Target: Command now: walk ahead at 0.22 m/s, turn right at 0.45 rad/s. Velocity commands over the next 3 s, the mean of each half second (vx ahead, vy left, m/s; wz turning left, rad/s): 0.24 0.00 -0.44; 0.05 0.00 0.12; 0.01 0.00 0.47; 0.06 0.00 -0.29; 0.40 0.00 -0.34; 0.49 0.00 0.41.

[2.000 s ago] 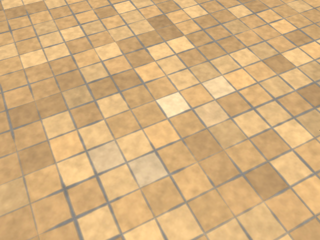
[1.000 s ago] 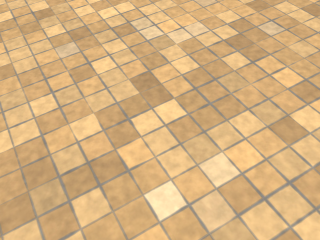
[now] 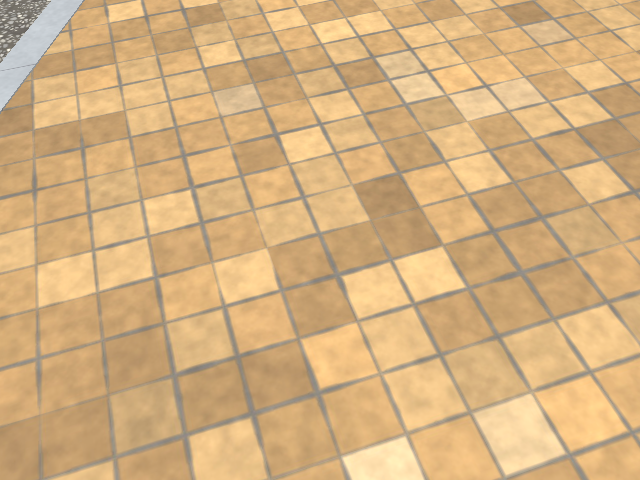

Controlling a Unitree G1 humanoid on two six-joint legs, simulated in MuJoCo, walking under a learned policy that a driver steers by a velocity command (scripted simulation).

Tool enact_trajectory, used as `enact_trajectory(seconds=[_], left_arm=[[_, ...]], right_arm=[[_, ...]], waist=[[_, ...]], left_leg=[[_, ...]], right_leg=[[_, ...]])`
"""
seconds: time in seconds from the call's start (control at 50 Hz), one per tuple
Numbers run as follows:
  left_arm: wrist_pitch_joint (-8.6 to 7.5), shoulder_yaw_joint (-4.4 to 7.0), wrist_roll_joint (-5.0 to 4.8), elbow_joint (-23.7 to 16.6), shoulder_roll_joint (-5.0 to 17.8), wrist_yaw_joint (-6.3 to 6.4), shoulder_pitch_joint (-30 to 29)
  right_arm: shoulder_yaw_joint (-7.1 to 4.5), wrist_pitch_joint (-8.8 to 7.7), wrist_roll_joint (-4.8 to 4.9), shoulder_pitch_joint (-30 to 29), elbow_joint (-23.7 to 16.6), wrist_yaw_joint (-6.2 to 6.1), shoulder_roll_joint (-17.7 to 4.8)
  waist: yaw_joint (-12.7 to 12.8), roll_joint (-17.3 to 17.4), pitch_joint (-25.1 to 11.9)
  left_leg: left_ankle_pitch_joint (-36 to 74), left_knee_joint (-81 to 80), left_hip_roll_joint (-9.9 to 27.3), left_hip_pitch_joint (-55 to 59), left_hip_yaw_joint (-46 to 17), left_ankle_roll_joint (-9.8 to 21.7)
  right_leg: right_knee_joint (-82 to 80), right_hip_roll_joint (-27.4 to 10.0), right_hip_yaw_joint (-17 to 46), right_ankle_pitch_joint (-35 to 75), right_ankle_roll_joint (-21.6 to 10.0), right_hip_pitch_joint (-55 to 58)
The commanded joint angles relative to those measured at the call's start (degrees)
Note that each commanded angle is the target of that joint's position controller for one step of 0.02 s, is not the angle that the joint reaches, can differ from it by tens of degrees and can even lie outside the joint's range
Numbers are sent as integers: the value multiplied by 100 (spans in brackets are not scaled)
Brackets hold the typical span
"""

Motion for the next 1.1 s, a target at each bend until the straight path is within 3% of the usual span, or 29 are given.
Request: enact_trajectory(seconds=[0.02,0.06,0.1,0.12,0.14,0.16,0.2,0.24,0.3,0.38,0.42,0.48,0.5,0.52,0.54,0.56,0.58,0.6,0.62,0.7,0.78,0.9,0.92,0.94,0.96,0.98,1.02,1.06,1.1], left_arm=[[-24,328,40,-217,1027,-31,228],[-41,380,36,-292,1097,-82,-52],[-66,375,-21,-446,941,-73,-574],[-136,279,-50,-584,542,-70,-614],[-202,159,-45,-792,235,-74,-690],[-227,223,118,-822,718,-99,-944],[-252,254,90,-568,741,-246,-632],[-197,239,158,-471,666,-336,-495],[-139,140,119,-675,452,-397,-813],[-127,-53,97,-905,162,-473,-1410],[-134,-85,107,-903,208,-432,-1441],[-260,-33,172,-593,437,-285,-535],[-347,3,254,-431,619,-220,-45],[-405,66,321,-384,1063,-141,513],[-362,86,-29,-323,1129,-63,466],[-300,36,-199,-362,802,-54,190],[-281,-67,-164,-396,558,-17,-325],[-250,-172,-91,-420,282,17,-734],[-246,-187,-65,-400,294,59,-898],[-304,-231,77,-176,254,63,-901],[-187,-74,45,-106,649,120,-880],[-44,32,6,-46,716,233,-937],[-33,47,4,-14,714,244,-907],[-7,43,9,-1,603,233,-748],[13,-35,-40,-264,251,229,-791],[70,-13,27,-336,385,261,-1200],[92,14,-28,-208,412,197,-952],[51,59,65,-113,556,150,-794],[43,60,49,-135,534,121,-789]], right_arm=[[-24,-201,26,-565,-581,42,-307],[-12,-296,70,-232,-524,1,-309],[-53,-387,66,678,-235,-121,-404],[-171,-430,7,1232,-148,-214,-957],[-312,-413,-69,1315,-198,-231,-1653],[-297,-406,-141,1075,-140,-229,-1428],[-106,-499,-44,585,-243,-152,-719],[-40,-583,-23,606,-211,-154,-564],[-41,-608,4,983,-33,-64,-556],[-9,-528,39,1113,142,-46,-550],[-24,-497,57,1278,282,-43,-641],[-38,-481,134,1221,403,-66,-753],[-24,-499,166,1244,404,-59,-743],[94,-510,154,1337,138,-57,-342],[145,-362,298,1989,286,-45,-115],[47,-222,125,1688,422,-57,-523],[71,-192,74,1281,340,-36,-410],[93,-172,22,1146,392,-42,-303],[83,-112,-25,1156,426,-39,-304],[153,43,10,1582,809,-21,22],[53,98,-10,918,572,-26,-220],[38,16,-10,968,463,16,0],[24,-23,-29,1042,452,20,-56],[-32,-79,-83,1077,387,12,-331],[-230,-103,-35,954,224,-13,-1103],[-276,-85,-65,1291,354,-28,-1142],[-232,-52,32,809,285,-70,-785],[-214,-40,71,416,100,-69,-637],[-231,-60,103,606,105,-39,-621]], waist=[[171,-921,30],[-56,-872,-63],[-644,-561,-101],[-830,405,-288],[-842,1311,-268],[-630,595,335],[-291,351,673],[-246,565,583],[-298,547,293],[-420,762,333],[-445,831,200],[29,615,-287],[290,335,-597],[375,-623,-1380],[72,-1323,-2455],[109,-460,-1995],[-6,-548,-1045],[-185,-342,-448],[-323,-495,-167],[-433,-563,-367],[-246,-776,-171],[-362,-510,-75],[-418,-381,-32],[-388,301,48],[-239,1580,258],[-533,1247,410],[-147,437,341],[-65,528,53],[-141,387,-255]], left_leg=[[-282,-601,-40,-733,48,-25],[-70,-1414,-138,181,60,100],[1009,-2758,30,2214,14,268],[-155,-3231,1204,3321,-1158,454],[-1844,-3901,2646,3267,-3371,938],[-1872,-3821,2761,2505,-3313,1208],[-819,-3867,2045,2153,-2099,953],[1532,-3657,1640,2115,-980,867],[4826,-3049,1529,2166,-63,896],[5409,-2812,1324,1773,449,846],[5915,-2507,1347,1814,464,795],[6307,-1249,1333,1782,423,661],[5340,-453,1162,1253,560,503],[1802,1184,794,115,831,308],[-1144,2265,130,-155,277,215],[-941,2356,404,-175,-117,181],[-815,2237,454,-430,-50,175],[-538,1757,601,-342,-56,147],[-299,1355,654,-70,-2,108],[-8,279,468,781,159,37],[185,128,403,470,287,128],[434,-878,321,731,524,381],[750,-1470,331,975,341,477],[842,-2511,813,1017,-605,637],[1670,-3167,2232,1035,-2786,1199],[2468,-3237,2492,746,-2984,1703],[2526,-2962,1751,796,-2008,1553],[3171,-2758,1353,1253,-1605,1364],[3838,-2578,1299,1634,-1537,1397]], right_leg=[[-1043,-1191,2007,-1558,-1096,717],[-902,-1044,2010,-1423,-982,231],[-264,-472,1548,-1646,-505,-1178],[987,30,821,-2154,-159,-2321],[2270,621,-33,-2159,-17,-3265],[2913,-103,72,-1573,-57,-3373],[3156,-301,-6,-779,47,-3142],[3559,-326,-320,-407,193,-2946],[3451,-295,-663,-256,356,-2790],[1878,-217,-1047,299,308,-1952],[1313,-68,-1292,374,157,-1381],[358,138,-1226,807,-243,-4],[-82,-206,-905,1876,-389,988],[348,-1932,686,4650,-794,2456],[368,-2978,1982,6136,-1845,2849],[76,-2559,1423,4865,-1760,2128],[-295,-2277,1054,3916,-1596,1351],[-616,-1952,717,3208,-1302,658],[-794,-1704,421,2999,-1110,153],[-971,-1441,-220,1922,-894,-334],[-1090,-1639,-49,50,-945,-468],[-511,-1832,-219,84,-851,-476],[-180,-1741,-381,188,-632,-628],[635,-1388,-777,-186,-265,-832],[1766,-256,-1515,-1444,245,-1862],[2810,-119,-957,-2075,261,-1943],[3388,-283,-595,-1362,292,-1906],[3559,-281,-622,-975,353,-1993],[3638,-267,-630,-909,461,-2003]])
Next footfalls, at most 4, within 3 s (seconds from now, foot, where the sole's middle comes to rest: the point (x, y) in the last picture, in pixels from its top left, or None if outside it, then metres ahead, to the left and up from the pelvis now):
0.12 left None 0.05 0.11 -0.78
0.50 right None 0.25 -0.12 -0.78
0.94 left None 0.23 0.07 -0.78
1.46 right None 0.25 -0.12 -0.78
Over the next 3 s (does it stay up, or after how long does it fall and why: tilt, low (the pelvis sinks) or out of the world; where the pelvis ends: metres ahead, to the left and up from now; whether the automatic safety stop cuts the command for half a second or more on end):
stays up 0.65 -0.17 -0.03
